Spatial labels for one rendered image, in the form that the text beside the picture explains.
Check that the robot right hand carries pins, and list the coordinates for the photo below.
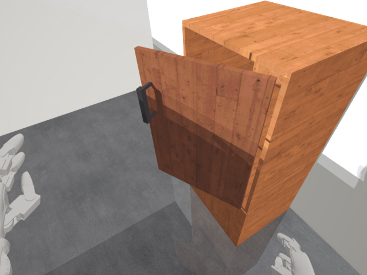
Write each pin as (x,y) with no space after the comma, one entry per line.
(297,264)

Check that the robot left forearm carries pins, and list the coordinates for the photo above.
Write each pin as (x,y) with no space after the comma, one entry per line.
(5,265)

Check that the handle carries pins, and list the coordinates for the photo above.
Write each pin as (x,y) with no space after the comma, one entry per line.
(144,107)

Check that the cupboard door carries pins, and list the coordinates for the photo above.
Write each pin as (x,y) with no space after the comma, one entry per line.
(209,120)

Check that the robot left hand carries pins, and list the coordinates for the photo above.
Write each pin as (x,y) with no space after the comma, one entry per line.
(25,204)

